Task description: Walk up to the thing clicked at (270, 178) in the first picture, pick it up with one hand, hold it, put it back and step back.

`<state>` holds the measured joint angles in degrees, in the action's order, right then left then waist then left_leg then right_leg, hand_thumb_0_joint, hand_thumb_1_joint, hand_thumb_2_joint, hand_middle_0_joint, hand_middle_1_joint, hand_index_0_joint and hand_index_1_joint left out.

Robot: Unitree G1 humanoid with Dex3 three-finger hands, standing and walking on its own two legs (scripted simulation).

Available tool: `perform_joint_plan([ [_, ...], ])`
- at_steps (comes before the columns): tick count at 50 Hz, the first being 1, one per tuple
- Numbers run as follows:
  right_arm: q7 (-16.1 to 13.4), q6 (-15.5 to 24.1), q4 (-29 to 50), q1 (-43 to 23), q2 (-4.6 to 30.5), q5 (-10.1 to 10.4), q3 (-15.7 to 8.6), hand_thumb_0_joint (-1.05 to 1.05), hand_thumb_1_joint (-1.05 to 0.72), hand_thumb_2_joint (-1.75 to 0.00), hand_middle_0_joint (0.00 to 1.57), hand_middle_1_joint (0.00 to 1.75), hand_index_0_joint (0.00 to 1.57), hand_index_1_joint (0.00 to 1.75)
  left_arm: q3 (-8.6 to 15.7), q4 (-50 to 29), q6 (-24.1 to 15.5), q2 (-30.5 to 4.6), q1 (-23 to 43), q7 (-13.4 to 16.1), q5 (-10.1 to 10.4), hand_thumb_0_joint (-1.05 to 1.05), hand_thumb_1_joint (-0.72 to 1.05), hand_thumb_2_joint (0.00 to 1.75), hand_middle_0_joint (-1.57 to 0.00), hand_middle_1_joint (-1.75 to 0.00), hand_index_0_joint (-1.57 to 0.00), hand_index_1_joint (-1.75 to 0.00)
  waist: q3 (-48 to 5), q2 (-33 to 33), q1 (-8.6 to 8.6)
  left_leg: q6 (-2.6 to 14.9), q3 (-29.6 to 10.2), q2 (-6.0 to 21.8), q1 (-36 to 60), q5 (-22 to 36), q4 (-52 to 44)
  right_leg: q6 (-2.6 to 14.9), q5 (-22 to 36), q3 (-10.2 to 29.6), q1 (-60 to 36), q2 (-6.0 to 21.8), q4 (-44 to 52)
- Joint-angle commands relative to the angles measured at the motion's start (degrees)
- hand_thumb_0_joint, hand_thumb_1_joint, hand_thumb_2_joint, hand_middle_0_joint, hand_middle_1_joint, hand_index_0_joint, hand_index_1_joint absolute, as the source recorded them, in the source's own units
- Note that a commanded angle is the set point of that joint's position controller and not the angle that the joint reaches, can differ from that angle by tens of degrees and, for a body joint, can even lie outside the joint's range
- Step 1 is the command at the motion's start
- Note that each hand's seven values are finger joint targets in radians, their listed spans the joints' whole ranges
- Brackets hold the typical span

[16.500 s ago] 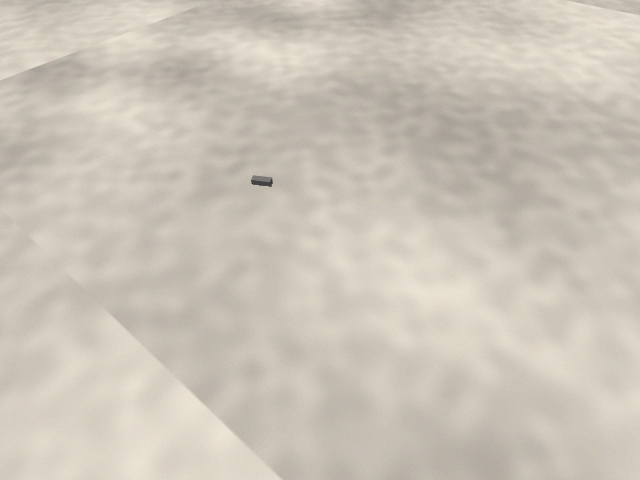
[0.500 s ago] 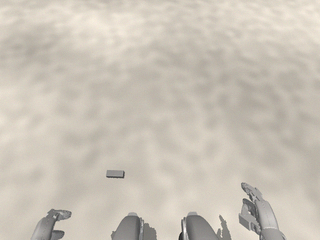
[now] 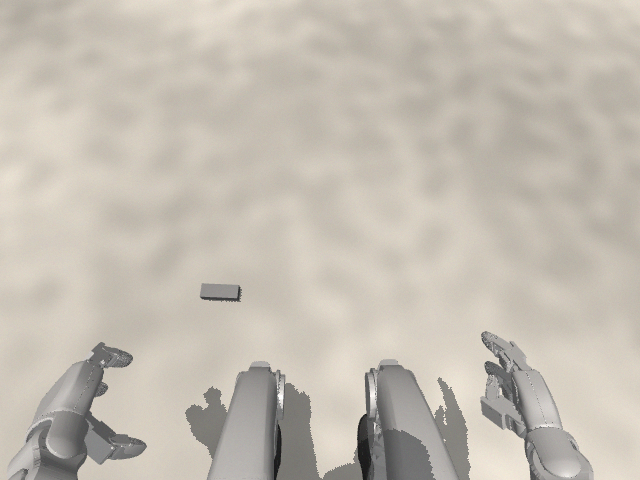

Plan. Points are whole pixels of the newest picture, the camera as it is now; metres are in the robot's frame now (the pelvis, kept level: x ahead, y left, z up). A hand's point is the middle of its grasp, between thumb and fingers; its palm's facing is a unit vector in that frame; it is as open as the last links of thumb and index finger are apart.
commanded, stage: rise first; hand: left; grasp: from above
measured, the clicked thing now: (220, 292) +0.48 +0.25 -0.57
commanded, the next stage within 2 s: none
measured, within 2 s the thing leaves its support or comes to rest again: neither
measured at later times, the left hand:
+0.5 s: hand (156, 331) +0.34 +0.31 -0.32, palm faces -0.52 -0.22 -0.83, open 12.3 cm
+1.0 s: hand (173, 311) +0.39 +0.31 -0.39, palm faces -0.47 -0.02 -0.88, open 12.1 cm
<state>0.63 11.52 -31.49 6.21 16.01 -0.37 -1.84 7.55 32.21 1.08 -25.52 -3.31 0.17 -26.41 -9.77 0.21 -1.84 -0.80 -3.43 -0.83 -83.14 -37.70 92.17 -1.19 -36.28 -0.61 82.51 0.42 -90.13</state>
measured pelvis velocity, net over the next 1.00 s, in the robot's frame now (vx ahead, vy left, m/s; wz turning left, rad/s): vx -0.05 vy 0.01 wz -0.09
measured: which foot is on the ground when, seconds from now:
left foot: down 0.00-1.00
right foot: down 0.00-1.00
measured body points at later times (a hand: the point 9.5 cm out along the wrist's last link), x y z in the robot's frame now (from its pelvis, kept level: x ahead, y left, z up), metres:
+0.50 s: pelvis -0.06 +0.00 -0.19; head +0.17 +0.03 +0.20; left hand +0.36 +0.32 -0.27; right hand +0.04 -0.28 -0.32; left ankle +0.04 +0.12 -0.54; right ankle +0.05 -0.13 -0.54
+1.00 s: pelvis -0.05 +0.01 -0.23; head +0.19 +0.07 +0.15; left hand +0.41 +0.31 -0.34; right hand +0.02 -0.28 -0.34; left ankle +0.04 +0.12 -0.54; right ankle +0.05 -0.13 -0.54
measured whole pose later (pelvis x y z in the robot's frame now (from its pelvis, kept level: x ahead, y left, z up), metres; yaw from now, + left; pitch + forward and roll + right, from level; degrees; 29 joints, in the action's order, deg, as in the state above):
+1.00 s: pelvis -0.05 +0.01 -0.23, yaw -5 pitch +34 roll -9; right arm 7.4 0.2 -43.1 5.6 15.6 -7.8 1.0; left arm 8.5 78.3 -22.9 -46.2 48.4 20.7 -76.2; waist -4.0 -1.1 -9.9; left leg -0.3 -7.2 -2.7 -130.3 -39.7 136.0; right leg -3.1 -37.7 -3.0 126.7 -0.3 -130.1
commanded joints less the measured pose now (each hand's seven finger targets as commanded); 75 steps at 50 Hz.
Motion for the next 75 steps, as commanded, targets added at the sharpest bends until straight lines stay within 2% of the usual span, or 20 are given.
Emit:
perform_joint_plan([
  [1,-0.2,2.5,2.7,1.7,10.4,0.5,-4.4,0.0,-0.97,-0.92,0.2,0.3,0.2,0.3,6.4,-3.5,-9.2,-16.7,11.2,2.0,-6.2,0.0,-0.41,0.82,-0.33,-0.82,-0.32,-0.84,-23.9,7.3,0.33,0.86,0.5,0.2,8.9,10.1,-5.3,2.88,9.2,-0.5,-1.5,-1.2,0.9],
  [4,0.1,1.5,1.5,2.3,10.6,0.7,-4.6,0.0,-0.97,-0.92,0.2,0.3,0.2,0.3,8.1,0.5,-11.3,-20.2,15.2,3.8,-10.5,0.0,-0.39,0.81,-0.34,-0.82,-0.33,-0.84,-27.5,6.5,1.12,1.13,1.7,-0.4,4.2,11.7,0.1,2.85,10.5,-0.5,0.3,-1.1,-2.6],
  [7,0.7,0.4,-0.3,3.8,11.0,0.6,-5.0,0.0,-0.96,-0.92,0.2,0.3,0.2,0.3,7.6,4.1,-12.2,-20.6,20.5,5.3,-13.7,0.0,-0.34,0.79,-0.34,-0.83,-0.34,-0.84,-32.8,4.8,1.04,1.74,2.6,-0.7,1.6,15.3,5.4,2.7,13.6,-0.9,0.6,-1.2,-5.5],
  [9,1.2,-0.2,-1.8,5.0,11.3,0.3,-5.1,0.0,-0.95,-0.92,0.2,0.3,0.2,0.3,8.0,7.3,-12.9,-23.2,26.4,5.4,-15.9,0.0,-0.33,0.78,-0.36,-0.82,-0.35,-0.82,-34.8,4.1,0.92,2.01,2.6,-0.7,-0.4,17.2,8.6,2.67,14.7,-1.1,2.3,-1.2,-7.9],
  [12,1.7,-1.3,-3.6,6.4,11.4,-0.2,-5.3,0.0,-0.98,-0.92,0.2,0.3,0.2,0.3,8.4,13.1,-14.5,-27.0,33.0,5.2,-20.1,0.0,-0.28,0.73,-0.43,-0.75,-0.43,-0.76,-34.7,0.1,0.41,2.7,3.4,-0.8,-8.6,11.9,12.7,2.05,11.6,-1.0,2.3,-1.2,-9.2],
  [14,1.9,-2.0,-4.4,7.0,11.9,-0.5,-5.3,0.0,-0.97,-0.92,0.2,0.3,0.2,0.3,8.8,14.1,-16.2,-29.9,38.4,5.0,-22.2,0.0,-0.29,0.75,-0.42,-0.74,-0.41,-0.76,-36.3,0.5,0.19,2.92,3.8,-0.8,-10.4,10.0,15.1,1.86,9.7,-1.0,3.6,-1.1,-10.6],
  [18,2.3,-3.2,-5.5,7.9,12.1,-1.2,-4.9,0.0,-0.98,-0.92,0.2,0.3,0.2,0.3,8.1,16.3,-19.7,-32.0,45.2,5.2,-25.7,0.0,-0.27,0.74,-0.43,-0.73,-0.43,-0.74,-36.0,2.1,-0.74,2.87,3.7,-0.9,-13.2,5.2,17.6,1.96,4.0,-2.1,8.3,-1.5,-13.0],
  [19,2.4,-3.6,-5.7,7.9,12.2,-1.4,-4.6,0.0,-0.96,-0.92,0.2,0.3,0.2,0.3,8.7,17.2,-20.8,-34.2,47.3,5.6,-26.7,0.0,-0.26,0.74,-0.43,-0.71,-0.42,-0.72,-35.7,3.0,-0.88,2.91,3.5,-1.0,-14.5,3.8,18.0,2.05,2.4,-2.3,9.3,-1.7,-13.9],
  [23,3.1,-5.2,-6.9,7.9,12.5,-2.3,-3.9,0.0,-0.92,-0.91,0.2,0.3,0.2,0.3,8.1,20.5,-24.1,-34.8,50.9,7.5,-30.2,0.0,-0.25,0.77,-0.37,-0.71,-0.36,-0.72,-32.7,7.5,-1.28,2.52,2.2,-0.9,-14.6,0.0,19.0,2.62,-0.9,-4.1,17.5,-2.0,-17.6],
  [27,3.9,-6.8,-7.8,8.8,13.0,-3.4,-3.7,0.0,-0.88,-0.89,0.2,0.3,0.2,0.3,8.0,23.0,-25.9,-35.4,53.4,11.4,-34.2,0.0,-0.21,0.78,-0.36,-0.65,-0.35,-0.66,-32.8,10.8,-1.97,2.1,1.0,-1.0,-12.6,2.2,20.0,3.03,1.3,-5.6,21.4,-1.9,-20.7],
  [33,4.8,-9.7,-9.1,9.5,13.7,-4.6,-3.3,0.0,-0.89,-0.9,0.2,0.3,0.2,0.3,6.6,29.1,-24.7,-35.8,58.4,17.5,-40.6,0.0,-0.17,0.74,-0.42,-0.55,-0.39,-0.58,-31.7,13.3,-4.22,1.61,-0.5,-1.1,-11.4,6.0,21.8,3.26,4.9,-6.9,27.1,-1.5,-24.6],
  [35,5.1,-10.2,-9.7,9.7,13.9,-5.1,-3.3,0.0,-0.89,-0.9,0.2,0.3,0.2,0.3,5.3,30.8,-24.2,-34.5,60.3,18.7,-42.1,0.0,-0.16,0.73,-0.42,-0.53,-0.4,-0.56,-31.0,13.7,-5.16,1.5,-1.0,-0.9,-11.7,6.2,22.5,3.1,5.2,-7.0,29.0,-1.1,-25.7],
  [39,5.5,-10.7,-10.2,10.2,14.1,-5.8,-3.0,0.0,-0.89,-0.9,0.2,0.3,0.2,0.3,4.5,33.4,-23.8,-35.6,63.2,20.3,-45.1,0.0,-0.16,0.72,-0.41,-0.56,-0.39,-0.58,-31.7,15.6,-5.65,1.34,-1.4,-1.1,-11.1,6.8,23.4,3.01,5.4,-7.2,30.5,-1.0,-27.0],
  [44,6.0,-11.1,-10.6,10.4,14.2,-6.7,-2.6,0.0,-0.9,-0.9,0.2,0.3,0.2,0.3,4.0,35.3,-23.8,-36.8,67.2,22.2,-47.5,0.0,-0.18,0.73,-0.39,-0.61,-0.37,-0.62,-32.5,15.1,-7.49,1.87,-0.8,-1.2,-12.9,8.2,26.3,2.69,7.0,-7.3,30.0,-1.3,-28.2],
  [52,6.4,-11.6,-10.8,9.9,14.0,-8.2,-1.2,0.0,-0.9,-0.9,0.2,0.3,0.2,0.3,4.2,40.2,-24.6,-39.1,68.3,23.5,-50.8,0.0,-0.19,0.73,-0.39,-0.61,-0.38,-0.63,-30.5,15.2,-8.18,2.53,0.0,-1.5,-15.7,7.0,28.5,2.68,6.1,-7.6,30.7,-1.7,-29.5],
  [55,6.5,-11.7,-10.9,10.0,14.2,-8.4,-1.0,0.0,-0.91,-0.9,0.2,0.3,0.2,0.3,4.0,41.5,-24.9,-38.7,67.5,23.8,-50.7,0.0,-0.18,0.72,-0.4,-0.63,-0.39,-0.64,-30.4,16.2,-8.34,2.13,-0.8,-1.3,-14.4,8.3,28.7,2.71,6.8,-8.1,32.2,-1.8,-30.6],
  [62,6.7,-11.9,-11.2,10.4,14.3,-9.5,-0.7,0.0,-0.91,-0.9,0.2,0.3,0.2,0.3,6.4,41.4,-24.6,-41.5,68.8,25.5,-49.9,0.0,-0.21,0.74,-0.37,-0.66,-0.36,-0.67,-32.2,14.9,-8.79,2.72,0.4,-1.5,-17.3,9.8,31.5,2.58,9.1,-7.6,29.1,-2.2,-31.0],
  [65,6.6,-11.9,-11.5,10.6,14.2,-9.9,-0.1,0.0,-0.91,-0.9,0.2,0.3,0.2,0.3,5.8,42.1,-24.7,-41.3,68.4,25.8,-50.5,0.0,-0.23,0.75,-0.37,-0.66,-0.35,-0.67,-32.5,15.2,-9.26,2.83,0.5,-1.4,-17.9,10.3,32.6,2.49,9.8,-7.7,28.3,-2.5,-31.0],
  [66,6.7,-12.0,-11.5,10.7,14.5,-9.9,-0.3,0.0,-0.9,-0.9,0.2,0.3,0.2,0.3,6.8,42.3,-24.6,-42.1,68.1,26.2,-50.1,0.0,-0.21,0.74,-0.37,-0.66,-0.36,-0.67,-31.8,15.1,-8.99,2.84,0.5,-1.5,-18.0,10.3,32.7,2.46,9.8,-7.5,28.9,-2.4,-31.2],
  [75,6.9,-12.0,-11.4,10.7,14.9,-10.5,0.2,0.0,-0.9,-0.9,0.2,0.3,0.2,0.3,5.9,43.3,-23.6,-41.7,68.8,26.5,-49.9,0.0,-0.26,0.78,-0.33,-0.71,-0.32,-0.72,-31.4,16.6,-9.71,2.51,-0.1,-1.3,-17.2,10.7,32.8,2.6,9.8,-8.4,30.2,-2.5,-32.1],
])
